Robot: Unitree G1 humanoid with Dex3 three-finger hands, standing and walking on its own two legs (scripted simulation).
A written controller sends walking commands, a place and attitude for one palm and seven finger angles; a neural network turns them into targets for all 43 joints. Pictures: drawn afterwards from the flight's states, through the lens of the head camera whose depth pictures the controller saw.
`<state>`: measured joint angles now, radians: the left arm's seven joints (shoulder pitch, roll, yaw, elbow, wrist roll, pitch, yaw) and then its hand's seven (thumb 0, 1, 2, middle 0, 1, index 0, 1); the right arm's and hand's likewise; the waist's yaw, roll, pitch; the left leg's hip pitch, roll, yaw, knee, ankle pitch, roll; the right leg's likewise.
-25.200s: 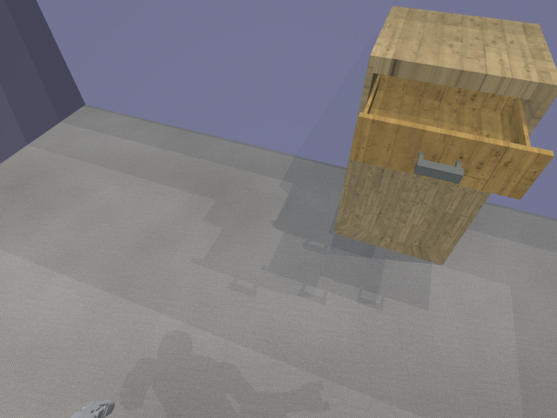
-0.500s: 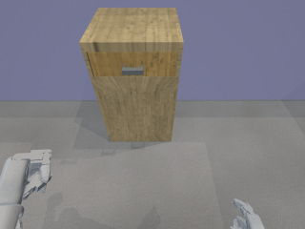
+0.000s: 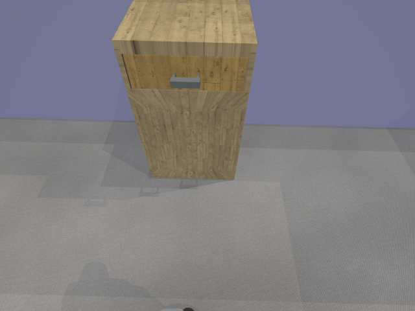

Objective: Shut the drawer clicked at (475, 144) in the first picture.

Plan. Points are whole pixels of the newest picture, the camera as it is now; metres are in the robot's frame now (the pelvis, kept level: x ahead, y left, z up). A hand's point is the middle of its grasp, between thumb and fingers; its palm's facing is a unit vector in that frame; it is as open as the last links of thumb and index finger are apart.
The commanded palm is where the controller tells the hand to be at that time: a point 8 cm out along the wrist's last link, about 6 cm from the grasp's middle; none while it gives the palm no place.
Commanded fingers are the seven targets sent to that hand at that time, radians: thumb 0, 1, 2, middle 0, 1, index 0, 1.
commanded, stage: let the arm hang, fingers relaxed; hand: left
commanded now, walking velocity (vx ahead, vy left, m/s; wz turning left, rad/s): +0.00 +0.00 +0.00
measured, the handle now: (185, 79) +0.85 +0.14 -0.07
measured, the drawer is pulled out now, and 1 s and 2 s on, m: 0.00 0.00 0.00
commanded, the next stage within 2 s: look to check the result in 0.54 s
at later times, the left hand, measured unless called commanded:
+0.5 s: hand out of the picture +0.02 +0.14 -0.18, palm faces +0.01 -0.98 -0.17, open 7.3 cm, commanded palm none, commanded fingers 0.00 0.90 0.90 -0.20 -0.30 -0.20 -0.30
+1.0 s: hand out of the picture +0.00 +0.13 -0.18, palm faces +0.03 -0.98 -0.17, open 7.3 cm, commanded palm none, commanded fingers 0.00 0.90 0.90 -0.20 -0.30 -0.20 -0.30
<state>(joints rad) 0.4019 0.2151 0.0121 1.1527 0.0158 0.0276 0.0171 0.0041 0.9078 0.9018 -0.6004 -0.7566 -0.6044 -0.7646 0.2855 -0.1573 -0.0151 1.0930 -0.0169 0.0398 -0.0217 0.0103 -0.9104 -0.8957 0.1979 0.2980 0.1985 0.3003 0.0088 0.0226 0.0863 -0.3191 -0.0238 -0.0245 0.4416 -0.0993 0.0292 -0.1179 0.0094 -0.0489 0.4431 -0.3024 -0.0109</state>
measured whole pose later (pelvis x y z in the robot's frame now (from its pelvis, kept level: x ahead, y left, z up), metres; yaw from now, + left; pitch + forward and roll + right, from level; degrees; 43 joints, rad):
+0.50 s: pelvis +0.02 -0.03 +0.00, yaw -1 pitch -2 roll +0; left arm 0.27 0.13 0.01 1.13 0.01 0.00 0.03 0.01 0.93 0.90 -0.20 -0.30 -0.21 -0.30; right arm 0.28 -0.13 -0.02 1.14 -0.02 0.02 -0.03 0.01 -0.91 -0.90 0.20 0.30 0.20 0.30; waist -0.02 0.01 0.05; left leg -0.28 0.00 -0.02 0.45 -0.13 -0.01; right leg -0.08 0.03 -0.04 0.45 -0.33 -0.04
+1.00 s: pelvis +0.03 -0.03 +0.00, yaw -1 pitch -3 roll +0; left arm 0.32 0.12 0.01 1.15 0.01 0.00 0.04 0.00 0.91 0.90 -0.20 -0.30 -0.20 -0.30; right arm 0.26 -0.14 -0.02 1.14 -0.02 0.01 -0.04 0.01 -0.91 -0.90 0.20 0.30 0.20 0.30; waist 0.00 0.01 0.07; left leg -0.25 0.02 -0.02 0.46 -0.16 -0.02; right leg -0.03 0.05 -0.04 0.41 -0.33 -0.05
